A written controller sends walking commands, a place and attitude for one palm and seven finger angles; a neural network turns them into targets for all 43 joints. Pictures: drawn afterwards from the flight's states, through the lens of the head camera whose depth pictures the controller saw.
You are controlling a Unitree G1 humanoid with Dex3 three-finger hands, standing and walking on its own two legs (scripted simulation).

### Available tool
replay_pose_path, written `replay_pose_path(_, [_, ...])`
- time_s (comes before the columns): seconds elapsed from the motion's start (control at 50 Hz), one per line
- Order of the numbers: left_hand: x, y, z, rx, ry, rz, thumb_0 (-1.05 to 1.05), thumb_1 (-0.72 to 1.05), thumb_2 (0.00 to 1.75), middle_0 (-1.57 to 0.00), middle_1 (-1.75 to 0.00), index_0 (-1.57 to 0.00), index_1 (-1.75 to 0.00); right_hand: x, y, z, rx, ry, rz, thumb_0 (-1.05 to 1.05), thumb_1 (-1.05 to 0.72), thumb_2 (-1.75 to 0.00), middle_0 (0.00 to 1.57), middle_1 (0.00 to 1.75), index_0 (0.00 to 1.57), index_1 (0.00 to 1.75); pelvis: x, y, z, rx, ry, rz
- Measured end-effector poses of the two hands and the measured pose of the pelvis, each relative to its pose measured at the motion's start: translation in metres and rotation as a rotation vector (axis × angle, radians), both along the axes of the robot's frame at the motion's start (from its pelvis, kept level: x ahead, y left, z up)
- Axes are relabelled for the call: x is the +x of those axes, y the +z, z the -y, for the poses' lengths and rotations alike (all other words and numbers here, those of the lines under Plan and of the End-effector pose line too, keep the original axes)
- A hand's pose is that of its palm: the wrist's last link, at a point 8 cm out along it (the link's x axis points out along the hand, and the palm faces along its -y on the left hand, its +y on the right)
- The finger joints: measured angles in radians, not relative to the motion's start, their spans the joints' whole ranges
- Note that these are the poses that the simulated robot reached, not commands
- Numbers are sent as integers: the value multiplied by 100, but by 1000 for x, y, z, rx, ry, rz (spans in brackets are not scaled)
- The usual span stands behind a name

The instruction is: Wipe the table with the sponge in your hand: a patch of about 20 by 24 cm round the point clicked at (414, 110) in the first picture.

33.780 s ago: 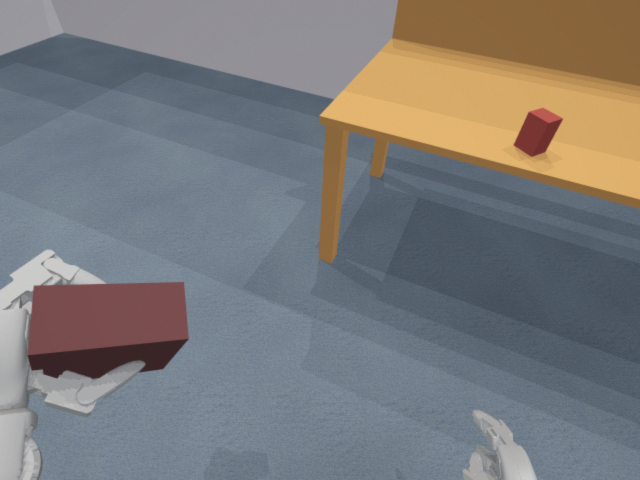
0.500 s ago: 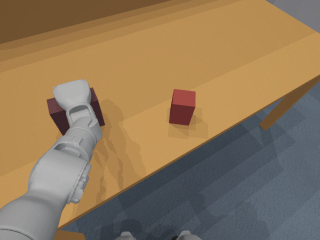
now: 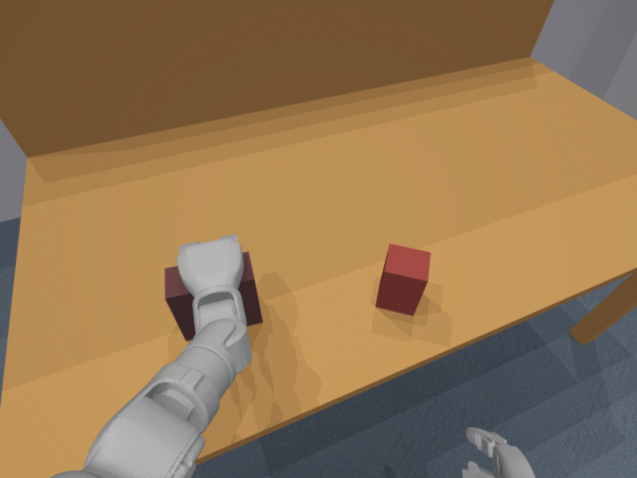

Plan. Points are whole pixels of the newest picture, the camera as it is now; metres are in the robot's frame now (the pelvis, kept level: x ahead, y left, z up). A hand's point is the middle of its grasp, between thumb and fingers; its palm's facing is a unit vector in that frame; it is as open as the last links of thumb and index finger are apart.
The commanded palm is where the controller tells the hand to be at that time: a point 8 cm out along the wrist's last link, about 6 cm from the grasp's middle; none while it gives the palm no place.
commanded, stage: wipe back along the third lane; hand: left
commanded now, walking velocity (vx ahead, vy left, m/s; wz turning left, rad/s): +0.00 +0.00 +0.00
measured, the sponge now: (218, 303) +0.37 +0.19 -0.05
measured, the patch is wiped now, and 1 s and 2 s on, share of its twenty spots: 1.00 1.00 1.00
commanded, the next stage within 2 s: slide back across to the middle lane in 1.72 s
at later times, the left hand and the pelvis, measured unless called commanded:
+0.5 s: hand (226, 321) +0.32 +0.16 -0.01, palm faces -0.05 +0.00 -1.00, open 9.9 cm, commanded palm +0.28 +0.13 +0.02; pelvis -0.03 -0.01 +0.00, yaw +0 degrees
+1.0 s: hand (233, 334) +0.30 +0.15 -0.01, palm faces -0.06 -0.01 -1.00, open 9.9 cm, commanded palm +0.26 +0.11 +0.02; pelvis -0.02 -0.03 +0.00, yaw +1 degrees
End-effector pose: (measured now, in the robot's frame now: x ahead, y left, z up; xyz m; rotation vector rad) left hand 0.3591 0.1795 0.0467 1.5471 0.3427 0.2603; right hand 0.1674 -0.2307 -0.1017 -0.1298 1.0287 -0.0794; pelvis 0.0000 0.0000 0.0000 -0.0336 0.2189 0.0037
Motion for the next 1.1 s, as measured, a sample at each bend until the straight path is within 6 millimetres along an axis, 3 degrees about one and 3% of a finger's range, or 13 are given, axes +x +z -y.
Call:
replay_pose_path(0.08, [-11,0,4,0,-10,-5,0,-46,106,-69,-140,-70,-143,12,6,-6,9,24,34,1,-91,-90,20,30,20,30,-3,1,1,3,6,18])
replay_pose_path(0.18, [-23,0,9,-6,-17,-5,0,-46,106,-69,-140,-70,-143,11,8,-10,19,36,47,1,-91,-90,20,30,20,30,-9,1,3,6,9,35])
replay_pose_path(0.5, [-55,-1,25,12,-27,0,0,-46,105,-69,-140,-70,-143,-48,-7,7,29,-16,-17,1,-91,-90,20,30,20,30,-33,1,13,18,2,78])
replay_pose_path(0.66, [-59,-2,29,12,-22,-8,0,-46,105,-69,-140,-70,-143,-60,-9,19,24,-38,-17,1,-91,-90,20,30,20,30,-37,1,20,23,-6,77])
replay_pose_path(0.78, [-67,-2,33,12,-28,4,0,-46,105,-69,-141,-70,-143,-50,-6,23,32,-26,1,1,-91,-90,19,30,20,30,-33,2,23,25,-4,86])
replay_pose_path(1.1, [-71,-4,37,-3,-21,-11,0,-46,105,-69,-141,-70,-143,16,15,8,53,58,127,1,-91,-90,19,30,20,30,-22,2,27,28,9,96])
